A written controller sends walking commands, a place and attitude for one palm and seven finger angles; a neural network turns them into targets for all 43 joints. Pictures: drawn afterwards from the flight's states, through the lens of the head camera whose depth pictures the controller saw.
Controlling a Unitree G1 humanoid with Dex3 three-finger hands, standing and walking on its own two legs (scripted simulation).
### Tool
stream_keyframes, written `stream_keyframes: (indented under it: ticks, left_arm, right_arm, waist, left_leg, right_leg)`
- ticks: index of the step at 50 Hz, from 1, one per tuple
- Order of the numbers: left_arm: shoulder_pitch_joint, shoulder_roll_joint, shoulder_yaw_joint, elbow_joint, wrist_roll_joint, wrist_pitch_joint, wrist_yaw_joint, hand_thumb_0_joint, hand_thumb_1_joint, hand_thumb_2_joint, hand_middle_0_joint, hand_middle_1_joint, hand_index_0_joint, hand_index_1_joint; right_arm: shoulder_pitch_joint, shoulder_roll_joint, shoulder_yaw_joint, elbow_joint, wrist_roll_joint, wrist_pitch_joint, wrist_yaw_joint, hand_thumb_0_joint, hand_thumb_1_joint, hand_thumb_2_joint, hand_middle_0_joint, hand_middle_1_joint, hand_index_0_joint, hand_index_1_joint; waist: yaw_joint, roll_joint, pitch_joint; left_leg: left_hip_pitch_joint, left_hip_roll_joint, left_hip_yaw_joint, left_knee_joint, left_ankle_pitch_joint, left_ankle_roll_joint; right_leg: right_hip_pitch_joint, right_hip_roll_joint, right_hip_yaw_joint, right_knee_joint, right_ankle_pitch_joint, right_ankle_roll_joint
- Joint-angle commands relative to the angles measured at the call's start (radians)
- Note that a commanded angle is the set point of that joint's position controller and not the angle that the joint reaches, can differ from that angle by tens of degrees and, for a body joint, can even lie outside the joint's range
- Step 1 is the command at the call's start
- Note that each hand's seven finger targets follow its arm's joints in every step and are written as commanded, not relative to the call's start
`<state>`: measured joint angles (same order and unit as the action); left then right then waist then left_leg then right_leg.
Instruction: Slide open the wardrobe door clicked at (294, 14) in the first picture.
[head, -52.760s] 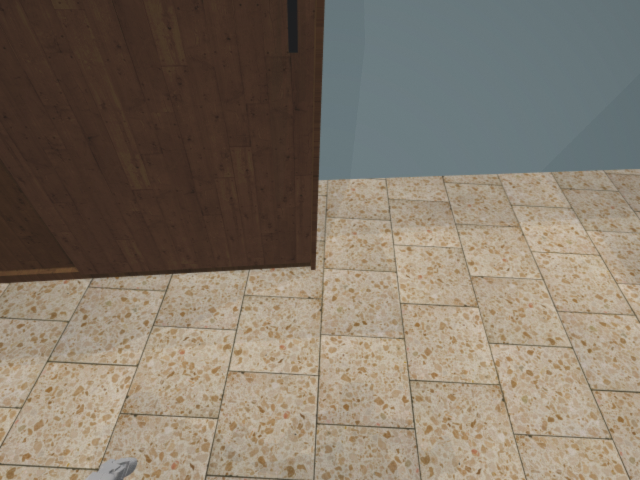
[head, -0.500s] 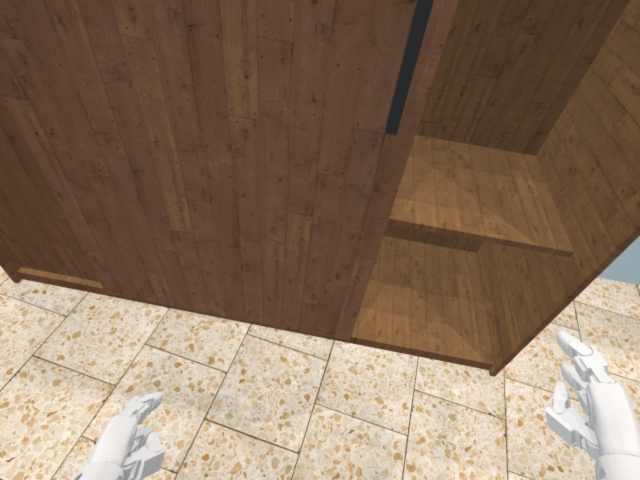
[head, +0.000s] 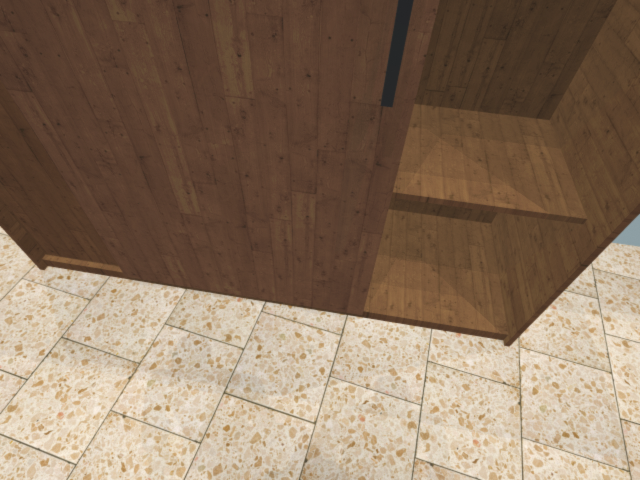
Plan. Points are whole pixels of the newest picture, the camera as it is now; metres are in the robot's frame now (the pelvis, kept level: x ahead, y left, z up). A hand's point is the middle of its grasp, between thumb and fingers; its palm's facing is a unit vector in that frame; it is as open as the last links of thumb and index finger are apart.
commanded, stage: let the arm hang, fingers relaxed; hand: right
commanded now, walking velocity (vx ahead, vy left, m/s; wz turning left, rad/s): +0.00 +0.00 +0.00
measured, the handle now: (404, 3) +0.71 -0.07 +0.26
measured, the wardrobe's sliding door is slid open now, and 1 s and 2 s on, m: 0.50 0.50 0.50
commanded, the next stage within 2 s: look to check the result in 0.48 s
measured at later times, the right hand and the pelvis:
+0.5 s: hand out of the picture +0.06 -0.18 -0.17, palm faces -0.02 +0.98 -0.20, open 7.3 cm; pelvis +0.02 +0.00 +0.00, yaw +1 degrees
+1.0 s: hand out of the picture +0.06 -0.19 -0.17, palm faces -0.01 +0.97 -0.22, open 7.4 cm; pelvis +0.04 +0.00 +0.01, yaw +1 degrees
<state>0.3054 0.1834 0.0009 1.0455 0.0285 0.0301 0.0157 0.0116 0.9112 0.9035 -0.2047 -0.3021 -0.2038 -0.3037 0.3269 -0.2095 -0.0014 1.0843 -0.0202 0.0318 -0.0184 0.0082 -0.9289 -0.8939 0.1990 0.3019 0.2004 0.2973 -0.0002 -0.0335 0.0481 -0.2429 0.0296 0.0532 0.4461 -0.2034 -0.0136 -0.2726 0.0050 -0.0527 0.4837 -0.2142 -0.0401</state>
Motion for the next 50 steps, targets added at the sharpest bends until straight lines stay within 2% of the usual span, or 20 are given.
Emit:
stream_keyframes:
  ticks: [1, 7, 12, 18, 20, 25, 26, 27, 35, 42, 43, 50]
  left_arm:
    - [0.038, 0.13, 0.032, -0.037, -0.004, -0.025, 0.009, 0.0, 0.9, 0.9, -0.2, -0.3, -0.2, -0.3]
    - [0.025, 0.114, 0.028, -0.011, -0.006, -0.035, 0.007, 0.0, 0.9, 0.9, -0.2, -0.3, -0.2, -0.3]
    - [0.01, 0.103, 0.023, 0.003, -0.008, -0.046, 0.008, 0.0, 0.9, 0.9, -0.2, -0.3, -0.2, -0.3]
    - [-0.005, 0.091, 0.02, 0.018, -0.006, -0.046, 0.011, 0.0, 0.9, 0.9, -0.2, -0.3, -0.2, -0.3]
    - [-0.007, 0.092, 0.019, 0.021, -0.006, -0.048, 0.011, 0.0, 0.9, 0.9, -0.2, -0.3, -0.2, -0.3]
    - [-0.017, 0.103, 0.02, 0.027, -0.009, -0.049, 0.013, 0.0, 0.9, 0.9, -0.2, -0.3, -0.2, -0.3]
    - [-0.023, 0.108, 0.02, 0.028, -0.009, -0.049, 0.013, 0.0, 0.9, 0.9, -0.2, -0.3, -0.2, -0.3]
    - [-0.021, 0.115, 0.022, 0.028, -0.012, -0.05, 0.012, 0.0, 0.9, 0.9, -0.2, -0.3, -0.2, -0.3]
    - [-0.039, 0.127, 0.02, 0.041, -0.011, -0.052, 0.015, 0.0, 0.9, 0.9, -0.2, -0.3, -0.2, -0.3]
    - [-0.057, 0.144, 0.021, 0.043, -0.013, -0.053, 0.016, 0.0, 0.9, 0.9, -0.2, -0.3, -0.2, -0.3]
    - [-0.059, 0.142, 0.02, 0.046, -0.012, -0.053, 0.017, 0.0, 0.9, 0.9, -0.2, -0.3, -0.2, -0.3]
    - [-0.076, 0.162, 0.021, 0.048, -0.011, -0.054, 0.016, 0.0, 0.9, 0.9, -0.2, -0.3, -0.2, -0.3]
  right_arm:
    - [-0.018, -0.095, -0.02, -0.045, 0.002, -0.033, -0.007, 0.0, -0.9, -0.9, 0.2, 0.3, 0.2, 0.3]
    - [-0.014, -0.089, -0.021, -0.028, 0.0, -0.035, -0.012, 0.0, -0.9, -0.9, 0.2, 0.3, 0.2, 0.3]
    - [-0.019, -0.08, -0.022, -0.022, 0.002, -0.042, -0.013, 0.0, -0.9, -0.9, 0.2, 0.3, 0.2, 0.3]
    - [-0.043, -0.068, -0.021, -0.014, 0.003, -0.041, -0.014, 0.0, -0.9, -0.9, 0.2, 0.3, 0.2, 0.3]
    - [-0.042, -0.072, -0.022, -0.013, 0.004, -0.044, -0.013, 0.0, -0.9, -0.9, 0.2, 0.3, 0.2, 0.3]
    - [-0.058, -0.08, -0.021, -0.01, 0.006, -0.048, -0.012, 0.0, -0.9, -0.9, 0.2, 0.3, 0.2, 0.3]
    - [-0.057, -0.079, -0.02, -0.008, 0.005, -0.049, -0.012, 0.0, -0.9, -0.9, 0.2, 0.3, 0.2, 0.3]
    - [-0.055, -0.09, -0.023, -0.009, 0.005, -0.052, -0.012, 0.0, -0.9, -0.9, 0.2, 0.3, 0.2, 0.3]
    - [-0.066, -0.094, -0.022, 0.004, 0.006, -0.053, -0.012, 0.0, -0.9, -0.9, 0.2, 0.3, 0.2, 0.3]
    - [-0.069, -0.111, -0.023, 0.009, 0.006, -0.056, -0.011, 0.0, -0.9, -0.9, 0.2, 0.3, 0.2, 0.3]
    - [-0.075, -0.109, -0.021, 0.012, 0.007, -0.056, -0.011, 0.0, -0.9, -0.9, 0.2, 0.3, 0.2, 0.3]
    - [-0.094, -0.128, -0.024, 0.01, 0.008, -0.057, -0.008, 0.0, -0.9, -0.9, 0.2, 0.3, 0.2, 0.3]
  waist:
    - [0.014, 0.087, 0.011]
    - [0.003, 0.049, 0.015]
    - [-0.003, 0.028, -0.023]
    - [0.004, 0.013, -0.003]
    - [0.002, -0.004, -0.018]
    - [0.007, 0.033, -0.023]
    - [0.007, 0.025, -0.019]
    - [0.007, 0.042, -0.036]
    - [0.008, 0.03, -0.039]
    - [0.006, 0.047, -0.043]
    - [0.008, 0.034, -0.044]
    - [0.007, 0.039, -0.03]
  left_leg:
    - [-0.034, 0.063, -0.099, -0.108, -0.159, 0.042]
    - [-0.007, 0.057, -0.085, -0.075, -0.075, 0.033]
    - [0.036, 0.067, -0.081, -0.064, 0.022, 0.028]
    - [0.034, 0.073, -0.082, -0.078, 0.029, 0.025]
    - [0.052, 0.077, -0.085, -0.081, 0.058, 0.026]
    - [0.058, 0.079, -0.09, -0.092, 0.075, 0.026]
    - [0.051, 0.081, -0.09, -0.097, 0.075, 0.027]
    - [0.063, 0.081, -0.09, -0.097, 0.094, 0.027]
    - [0.079, 0.085, -0.089, -0.104, 0.109, 0.028]
    - [0.089, 0.087, -0.088, -0.112, 0.139, 0.029]
    - [0.093, 0.09, -0.087, -0.112, 0.147, 0.03]
    - [0.103, 0.091, -0.09, -0.126, 0.132, 0.032]
  right_leg:
    - [-0.024, -0.106, 0.129, -0.155, -0.154, -0.008]
    - [-0.027, -0.117, 0.134, -0.185, -0.12, -0.011]
    - [0.012, -0.116, 0.117, -0.17, 0.019, -0.009]
    - [0.034, -0.113, 0.11, -0.175, 0.048, -0.002]
    - [0.046, -0.111, 0.104, -0.169, 0.082, -0.002]
    - [0.077, -0.112, 0.103, -0.164, 0.119, 0.001]
    - [0.085, -0.112, 0.099, -0.166, 0.118, 0.001]
    - [0.094, -0.113, 0.098, -0.156, 0.145, 0.0]
    - [0.118, -0.117, 0.096, -0.164, 0.175, 0.002]
    - [0.142, -0.119, 0.098, -0.163, 0.212, 0.0]
    - [0.143, -0.119, 0.097, -0.163, 0.221, 0.001]
    - [0.14, -0.12, 0.102, -0.18, 0.2, 0.004]
